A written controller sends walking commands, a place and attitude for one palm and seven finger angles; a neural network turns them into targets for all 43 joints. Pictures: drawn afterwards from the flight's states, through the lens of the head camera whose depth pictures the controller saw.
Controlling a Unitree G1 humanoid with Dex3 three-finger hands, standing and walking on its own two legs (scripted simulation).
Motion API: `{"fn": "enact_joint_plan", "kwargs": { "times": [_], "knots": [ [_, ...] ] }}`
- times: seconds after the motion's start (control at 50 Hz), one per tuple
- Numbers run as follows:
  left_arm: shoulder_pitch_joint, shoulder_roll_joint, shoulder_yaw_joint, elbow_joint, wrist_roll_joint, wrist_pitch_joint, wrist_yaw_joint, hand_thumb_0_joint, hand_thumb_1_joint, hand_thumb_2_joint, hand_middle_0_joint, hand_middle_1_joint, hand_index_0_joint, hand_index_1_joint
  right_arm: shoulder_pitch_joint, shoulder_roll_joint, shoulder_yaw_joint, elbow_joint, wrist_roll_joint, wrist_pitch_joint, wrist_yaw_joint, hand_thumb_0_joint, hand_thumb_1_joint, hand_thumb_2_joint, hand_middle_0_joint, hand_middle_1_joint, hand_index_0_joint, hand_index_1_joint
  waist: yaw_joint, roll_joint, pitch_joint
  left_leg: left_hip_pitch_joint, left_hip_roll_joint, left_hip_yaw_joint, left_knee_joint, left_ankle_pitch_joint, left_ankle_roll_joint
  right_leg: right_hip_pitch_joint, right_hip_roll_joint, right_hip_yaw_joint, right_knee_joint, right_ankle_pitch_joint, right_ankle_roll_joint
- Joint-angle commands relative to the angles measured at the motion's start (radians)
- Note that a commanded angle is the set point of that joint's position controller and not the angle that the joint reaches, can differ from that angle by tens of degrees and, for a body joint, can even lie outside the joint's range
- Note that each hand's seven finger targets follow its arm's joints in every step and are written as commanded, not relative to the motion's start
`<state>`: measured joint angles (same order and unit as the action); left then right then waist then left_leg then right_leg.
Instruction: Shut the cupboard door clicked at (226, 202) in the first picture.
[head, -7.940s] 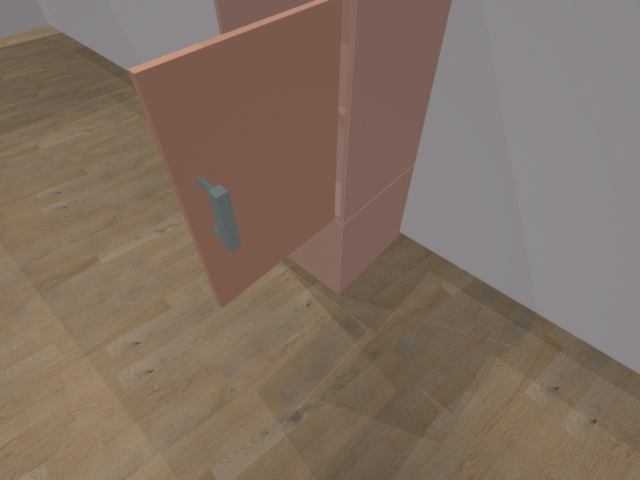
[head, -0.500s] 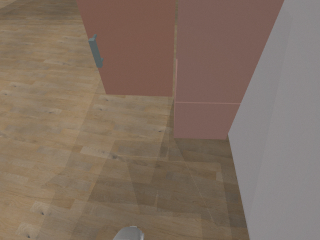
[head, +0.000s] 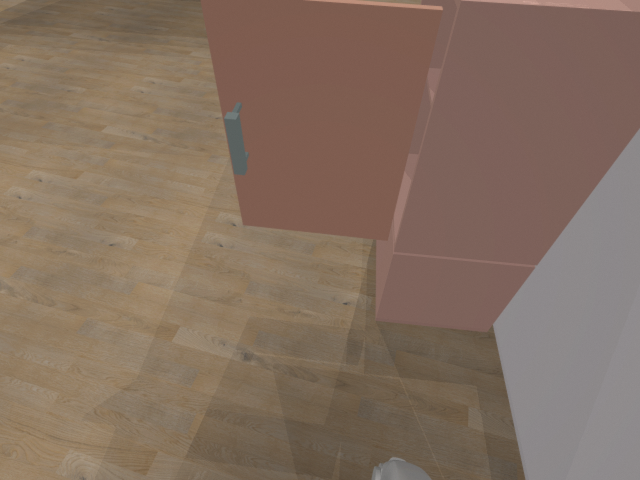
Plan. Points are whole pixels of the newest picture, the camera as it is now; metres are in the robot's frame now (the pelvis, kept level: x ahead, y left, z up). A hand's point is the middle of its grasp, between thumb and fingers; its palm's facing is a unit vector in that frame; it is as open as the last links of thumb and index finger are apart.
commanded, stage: take the last steps up to it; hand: left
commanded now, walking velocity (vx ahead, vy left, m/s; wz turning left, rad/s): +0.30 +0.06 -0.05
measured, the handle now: (239, 139) +0.77 +0.24 -0.03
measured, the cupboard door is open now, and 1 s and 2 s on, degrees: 89 89 89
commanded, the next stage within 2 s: come to a stop and stand still in 0.50 s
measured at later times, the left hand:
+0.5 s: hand (204, 440) +0.20 +0.19 -0.17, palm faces +0.05 -0.98 -0.20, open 7.2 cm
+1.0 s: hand (206, 351) +0.34 +0.23 -0.18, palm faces -0.03 -0.98 -0.21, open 7.4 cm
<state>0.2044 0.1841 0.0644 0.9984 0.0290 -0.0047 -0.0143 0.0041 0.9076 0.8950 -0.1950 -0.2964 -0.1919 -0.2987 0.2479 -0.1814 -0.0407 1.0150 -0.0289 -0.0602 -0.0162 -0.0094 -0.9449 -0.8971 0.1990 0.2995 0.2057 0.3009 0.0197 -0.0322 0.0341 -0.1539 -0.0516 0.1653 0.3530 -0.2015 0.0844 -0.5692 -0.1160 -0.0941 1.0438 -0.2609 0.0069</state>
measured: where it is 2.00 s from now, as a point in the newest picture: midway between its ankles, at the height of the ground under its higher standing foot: outside the picture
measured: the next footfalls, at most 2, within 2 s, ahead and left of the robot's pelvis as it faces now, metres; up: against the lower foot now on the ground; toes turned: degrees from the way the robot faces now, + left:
right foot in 0.22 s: +0.19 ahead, -0.12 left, +0.00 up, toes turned -8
left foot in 0.58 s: +0.34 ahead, +0.14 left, +0.00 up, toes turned +4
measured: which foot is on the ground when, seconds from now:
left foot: down 0.00-0.22, up 0.24-0.56, down 0.58-1.00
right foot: up 0.00-0.20, down 0.22-0.60, up 0.62-1.00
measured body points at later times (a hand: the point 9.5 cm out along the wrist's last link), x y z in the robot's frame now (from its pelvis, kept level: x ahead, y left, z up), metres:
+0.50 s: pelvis +0.18 +0.00 +0.00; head +0.21 +0.01 +0.45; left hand +0.20 +0.24 -0.15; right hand +0.21 -0.23 -0.15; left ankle +0.25 +0.14 -0.71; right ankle +0.15 -0.11 -0.74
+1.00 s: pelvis +0.26 +0.03 +0.00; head +0.30 +0.05 +0.45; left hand +0.34 +0.28 -0.16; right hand +0.30 -0.21 -0.14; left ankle +0.30 +0.14 -0.74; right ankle +0.22 -0.11 -0.68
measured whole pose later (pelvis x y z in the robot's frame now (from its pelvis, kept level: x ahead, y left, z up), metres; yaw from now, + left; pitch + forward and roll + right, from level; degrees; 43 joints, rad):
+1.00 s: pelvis +0.26 +0.03 +0.00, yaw -4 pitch +1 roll -2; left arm 0.16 0.22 0.08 0.98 0.02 0.07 0.01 0.00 0.91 0.89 -0.20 -0.30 -0.19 -0.30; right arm 0.17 -0.16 -0.04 1.02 -0.03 0.01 -0.05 0.00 -0.92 -0.90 0.20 0.30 0.21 0.30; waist -0.01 -0.02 0.07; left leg -0.29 0.08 0.12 0.47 -0.19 0.03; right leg -0.43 -0.02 -0.02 0.96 -0.45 0.03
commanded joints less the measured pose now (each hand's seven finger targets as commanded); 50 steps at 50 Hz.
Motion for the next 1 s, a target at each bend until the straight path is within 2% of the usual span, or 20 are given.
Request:
{"fn": "enact_joint_plan", "kwargs": {
  "times": [0.0, 0.12, 0.16, 0.18, 0.2, 0.22, 0.24, 0.26, 0.3, 0.34, 0.44, 0.52, 0.54, 0.56, 0.58, 0.6, 0.62, 0.7, 0.88, 0.98],
  "knots": [
    [-0.031, 0.037, 0.0, -0.074, -0.002, -0.006, -0.005, 0.0, 0.9, 0.9, -0.2, -0.3, -0.2, -0.3, 0.106, -0.113, -0.019, -0.007, 0.0, -0.009, 0.003, 0.0, -0.9, -0.9, 0.2, 0.3, 0.2, 0.3, -0.016, 0.059, 0.06, -0.01, 0.32, -0.218, -0.242, -0.001, 0.119, 0.014, -0.023, 0.042, -0.187, 0.046, -0.003],
    [-0.113, 0.045, -0.008, -0.115, -0.001, -0.022, -0.003, 0.0, 0.9, 0.9, -0.2, -0.3, -0.2, -0.3, 0.179, -0.115, -0.01, 0.038, -0.005, -0.006, 0.001, 0.0, -0.9, -0.9, 0.2, 0.3, 0.2, 0.3, -0.037, 0.063, 0.044, 0.077, 0.311, -0.178, -0.111, 0.227, 0.098, 0.146, 0.038, -0.003, -0.41, 0.004, -0.023],
    [0.007, 0.072, 0.002, -0.076, -0.001, -0.034, -0.001, 0.0, 0.9, 0.9, -0.2, -0.3, -0.2, -0.3, 0.169, -0.107, -0.004, 0.05, 0.001, -0.004, 0.002, 0.0, -0.9, -0.9, 0.2, 0.3, 0.2, 0.3, 0.02, 0.029, 0.006, 0.011, 0.24, -0.119, 0.061, 0.27, 0.04, 0.371, 0.071, -0.02, -0.545, 0.078, -0.041],
    [0.137, 0.122, 0.018, -0.036, 0.001, -0.045, 0.003, 0.0, 0.9, 0.9, -0.2, -0.3, -0.2, -0.3, 0.155, -0.095, -0.003, 0.043, 0.012, -0.008, 0.005, 0.0, -0.9, -0.9, 0.2, 0.3, 0.2, 0.3, 0.075, -0.022, -0.063, -0.122, 0.18, -0.073, 0.245, 0.239, -0.002, 0.6, -0.001, 0.097, -0.57, 0.116, -0.081],
    [0.276, 0.22, 0.042, 0.004, 0.003, -0.054, 0.011, 0.0, 0.9, 0.9, -0.2, -0.3, -0.2, -0.3, 0.168, -0.072, -0.003, 0.016, 0.021, -0.011, 0.012, 0.0, -0.9, -0.9, 0.2, 0.3, 0.2, 0.3, 0.108, -0.216, -0.152, -0.366, 0.058, 0.006, 0.497, -0.058, -0.061, 0.834, -0.246, 0.43, -0.652, 0.175, -0.187],
    [0.313, 0.254, 0.045, 0.012, -0.014, -0.052, 0.018, 0.0, 0.9, 0.9, -0.2, -0.3, -0.2, -0.3, 0.125, -0.101, -0.009, -0.003, 0.017, -0.005, 0.013, 0.0, -0.9, -0.9, 0.2, 0.3, 0.2, 0.3, 0.113, -0.19, -0.138, -0.452, 0.042, -0.058, 0.742, -0.409, -0.077, 0.805, -0.384, 0.588, -0.764, 0.237, -0.288],
    [0.245, 0.21, 0.043, -0.003, -0.016, -0.049, 0.032, 0.0, 0.9, 0.9, -0.2, -0.3, -0.2, -0.3, 0.077, -0.109, -0.019, -0.013, 0.014, 0.006, 0.011, 0.0, -0.9, -0.9, 0.2, 0.3, 0.2, 0.3, 0.087, -0.078, -0.051, -0.492, 0.097, -0.163, 0.808, -0.354, -0.072, 0.697, -0.362, 0.532, -0.785, 0.162, -0.291],
    [0.174, 0.17, 0.032, -0.02, -0.014, -0.051, 0.035, 0.0, 0.9, 0.9, -0.2, -0.3, -0.2, -0.3, 0.04, -0.08, -0.017, -0.006, 0.013, 0.009, 0.013, 0.0, -0.9, -0.9, 0.2, 0.3, 0.2, 0.3, 0.065, -0.058, 0.009, -0.507, 0.131, -0.183, 0.805, -0.273, -0.077, 0.59, -0.316, 0.452, -0.8, 0.17, -0.256],
    [0.103, 0.108, 0.012, -0.032, -0.017, -0.061, 0.03, 0.0, 0.9, 0.9, -0.2, -0.3, -0.2, -0.3, 0.069, -0.039, -0.008, 0.007, 0.008, 0.025, 0.02, 0.0, -0.9, -0.9, 0.2, 0.3, 0.2, 0.3, 0.006, -0.085, 0.016, -0.42, 0.16, -0.171, 0.727, -0.169, -0.099, 0.469, -0.232, 0.254, -0.828, 0.265, -0.193],
    [0.093, 0.094, 0.008, -0.019, -0.012, -0.07, 0.028, 0.0, 0.9, 0.9, -0.2, -0.3, -0.2, -0.3, 0.096, -0.004, -0.007, 0.023, 0.007, 0.037, 0.028, 0.0, -0.9, -0.9, 0.2, 0.3, 0.2, 0.3, -0.018, -0.094, 0.011, -0.337, 0.154, -0.129, 0.616, -0.115, -0.117, 0.397, -0.179, 0.148, -0.841, 0.296, -0.166],
    [0.121, 0.121, 0.02, 0.018, -0.005, -0.074, 0.021, 0.0, 0.9, 0.9, -0.2, -0.3, -0.2, -0.3, 0.029, 0.02, -0.008, -0.007, 0.008, 0.029, 0.04, 0.0, -0.9, -0.9, 0.2, 0.3, 0.2, 0.3, 0.002, -0.081, 0.004, -0.256, 0.119, -0.077, 0.333, -0.046, -0.127, 0.399, -0.16, 0.12, -0.807, 0.274, -0.159],
    [0.1, 0.132, 0.02, 0.033, -0.01, -0.053, 0.019, 0.0, 0.9, 0.9, -0.2, -0.3, -0.2, -0.3, 0.078, -0.033, -0.014, 0.008, 0.004, 0.011, 0.035, 0.0, -0.9, -0.9, 0.2, 0.3, 0.2, 0.3, -0.041, -0.076, 0.002, -0.024, 0.075, -0.044, 0.134, 0.049, -0.117, 0.294, -0.112, 0.09, -0.703, 0.092, -0.102],
    [0.107, 0.114, 0.014, 0.031, -0.007, -0.045, 0.016, 0.0, 0.9, 0.9, -0.2, -0.3, -0.2, -0.3, 0.143, -0.079, -0.025, 0.023, 0.003, 0.007, 0.029, 0.0, -0.9, -0.9, 0.2, 0.3, 0.2, 0.3, -0.068, 0.026, -0.017, 0.1, 0.103, -0.085, 0.109, 0.035, -0.105, 0.205, -0.07, 0.064, -0.583, 0.002, -0.083],
    [0.123, 0.074, 0.007, 0.018, -0.013, -0.039, 0.015, 0.0, 0.9, 0.9, -0.2, -0.3, -0.2, -0.3, 0.231, -0.164, -0.043, 0.037, -0.009, 0.002, 0.018, 0.0, -0.9, -0.9, 0.2, 0.3, 0.2, 0.3, -0.101, 0.235, -0.062, 0.2, 0.276, -0.309, 0.048, 0.028, -0.032, 0.086, 0.036, -0.019, -0.363, -0.164, -0.042],
    [0.114, 0.041, -0.004, -0.008, -0.016, -0.039, 0.019, 0.0, 0.9, 0.9, -0.2, -0.3, -0.2, -0.3, 0.298, -0.228, -0.053, 0.036, -0.011, 0.01, 0.005, 0.0, -0.9, -0.9, 0.2, 0.3, 0.2, 0.3, -0.121, 0.347, -0.101, 0.216, 0.45, -0.536, -0.079, 0.036, 0.074, 0.013, 0.115, -0.049, -0.09, -0.373, -0.013],
    [0.091, 0.044, -0.011, -0.017, -0.013, -0.037, 0.024, 0.0, 0.9, 0.9, -0.2, -0.3, -0.2, -0.3, 0.245, -0.22, -0.044, 0.019, -0.007, 0.02, -0.004, 0.0, -0.9, -0.9, 0.2, 0.3, 0.2, 0.3, -0.1, 0.227, -0.066, 0.129, 0.485, -0.534, -0.091, 0.102, 0.119, 0.007, 0.07, 0.045, 0.022, -0.356, -0.027],
    [0.091, 0.043, -0.017, 0.008, -0.011, -0.029, 0.031, 0.0, 0.9, 0.9, -0.2, -0.3, -0.2, -0.3, 0.155, -0.161, -0.023, -0.002, -0.007, 0.015, -0.011, 0.0, -0.9, -0.9, 0.2, 0.3, 0.2, 0.3, -0.068, 0.191, -0.049, 0.028, 0.44, -0.468, -0.088, 0.24, 0.101, 0.049, 0.034, 0.083, 0.039, -0.293, -0.022],
    [0.163, 0.043, -0.018, 0.064, -0.024, 0.016, 0.035, 0.0, 0.9, 0.9, -0.2, -0.3, -0.2, -0.3, 0.003, -0.124, 0.009, -0.021, 0.006, 0.021, -0.039, 0.0, -0.9, -0.9, 0.2, 0.3, 0.2, 0.3, 0.001, 0.13, -0.051, -0.058, 0.376, -0.249, -0.04, 0.658, 0.063, 0.212, 0.033, 0.095, -0.085, -0.187, 0.021],
    [0.067, 0.08, 0.02, -0.042, -0.007, 0.075, 0.032, 0.0, 0.9, 0.9, -0.2, -0.3, -0.2, -0.3, -0.005, -0.181, -0.038, -0.026, 0.002, 0.064, -0.051, 0.0, -0.9, -0.9, 0.2, 0.3, 0.2, 0.3, -0.025, 0.18, -0.077, 0.005, 0.418, -0.251, -0.006, 0.556, 0.097, 0.084, 0.079, 0.118, 0.021, -0.189, 0.034],
    [0.026, 0.066, 0.008, -0.077, -0.009, 0.063, 0.029, 0.0, 0.9, 0.9, -0.2, -0.3, -0.2, -0.3, -0.004, -0.193, -0.051, -0.029, -0.004, 0.068, -0.035, 0.0, -0.9, -0.9, 0.2, 0.3, 0.2, 0.3, -0.038, 0.244, -0.095, -0.003, 0.389, -0.239, 0.004, 0.461, 0.076, 0.203, 0.084, 0.059, -0.232, -0.191, 0.018]
  ]
}}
